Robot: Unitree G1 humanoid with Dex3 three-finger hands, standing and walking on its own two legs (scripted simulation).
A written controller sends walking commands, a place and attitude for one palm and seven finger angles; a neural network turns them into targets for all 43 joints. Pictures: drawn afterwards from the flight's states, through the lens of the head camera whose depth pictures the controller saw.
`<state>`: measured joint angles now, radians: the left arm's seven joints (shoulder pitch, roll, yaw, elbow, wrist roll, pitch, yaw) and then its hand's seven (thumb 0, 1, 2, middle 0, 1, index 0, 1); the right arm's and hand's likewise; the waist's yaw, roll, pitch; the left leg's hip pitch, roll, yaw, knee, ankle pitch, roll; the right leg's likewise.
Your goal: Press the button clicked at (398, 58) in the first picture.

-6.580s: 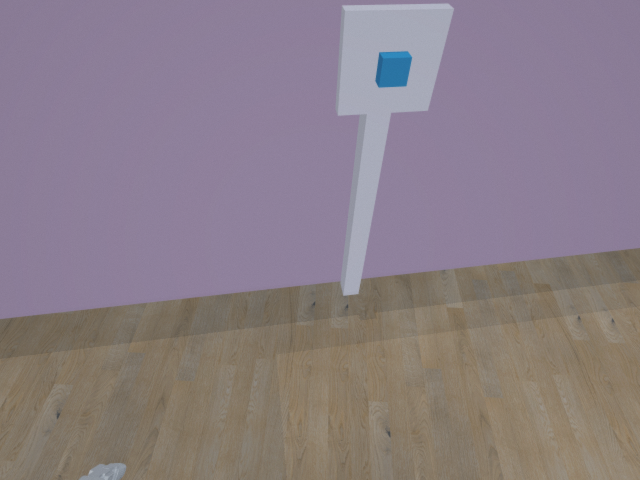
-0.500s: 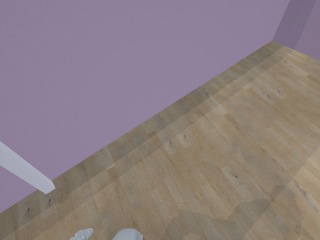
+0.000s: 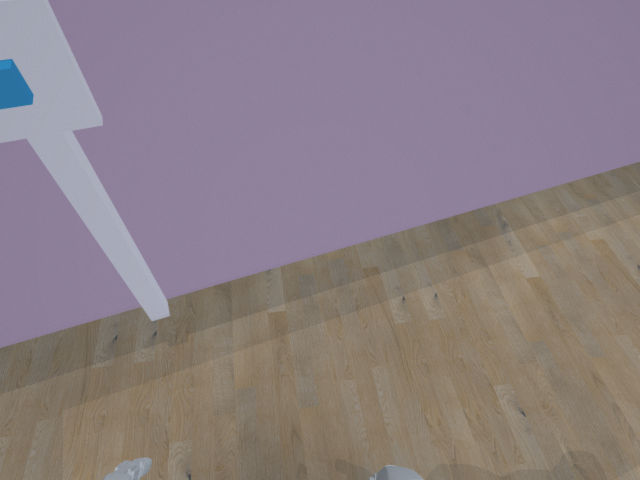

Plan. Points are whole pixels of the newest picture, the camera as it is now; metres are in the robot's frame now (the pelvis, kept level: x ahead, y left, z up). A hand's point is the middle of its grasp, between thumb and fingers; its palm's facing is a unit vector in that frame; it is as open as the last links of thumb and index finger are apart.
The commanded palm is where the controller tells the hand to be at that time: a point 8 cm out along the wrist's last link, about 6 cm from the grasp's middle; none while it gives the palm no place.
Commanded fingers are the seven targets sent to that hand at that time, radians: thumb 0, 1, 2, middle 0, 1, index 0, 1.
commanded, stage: turn to face it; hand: left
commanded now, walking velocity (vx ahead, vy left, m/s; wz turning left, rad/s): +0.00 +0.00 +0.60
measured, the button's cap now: (0, 84) +0.62 +0.53 +0.12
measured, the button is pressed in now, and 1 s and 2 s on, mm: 0 0 0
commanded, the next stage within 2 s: take the last steps up to it in 0.48 s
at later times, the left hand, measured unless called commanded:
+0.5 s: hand out of the picture -0.01 +0.14 -0.15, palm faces +0.28 -0.92 -0.27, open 7.4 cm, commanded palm none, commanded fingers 0.00 0.90 0.90 -0.20 -0.30 -0.20 -0.30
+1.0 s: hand out of the picture -0.01 +0.19 -0.17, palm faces +0.36 -0.92 -0.17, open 7.4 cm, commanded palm none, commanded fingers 0.00 0.90 0.90 -0.20 -0.30 -0.20 -0.30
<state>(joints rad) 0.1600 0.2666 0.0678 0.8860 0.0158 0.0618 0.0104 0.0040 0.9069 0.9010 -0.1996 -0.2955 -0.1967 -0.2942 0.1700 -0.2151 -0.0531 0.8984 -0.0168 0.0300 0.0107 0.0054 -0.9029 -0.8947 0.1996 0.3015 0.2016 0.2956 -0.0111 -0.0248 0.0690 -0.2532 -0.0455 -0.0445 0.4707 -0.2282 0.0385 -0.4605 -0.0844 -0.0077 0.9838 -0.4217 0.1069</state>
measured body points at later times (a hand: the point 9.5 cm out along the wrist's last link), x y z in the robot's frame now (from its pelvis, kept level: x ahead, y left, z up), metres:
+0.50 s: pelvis +0.00 -0.05 +0.00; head +0.03 -0.07 +0.45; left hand -0.03 +0.19 -0.13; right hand +0.12 -0.30 -0.16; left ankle -0.08 +0.10 -0.67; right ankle +0.01 -0.14 -0.74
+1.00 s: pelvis +0.03 +0.01 +0.00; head +0.03 +0.02 +0.45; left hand -0.02 +0.24 -0.15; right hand +0.10 -0.22 -0.14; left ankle -0.07 +0.07 -0.74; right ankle +0.11 -0.12 -0.69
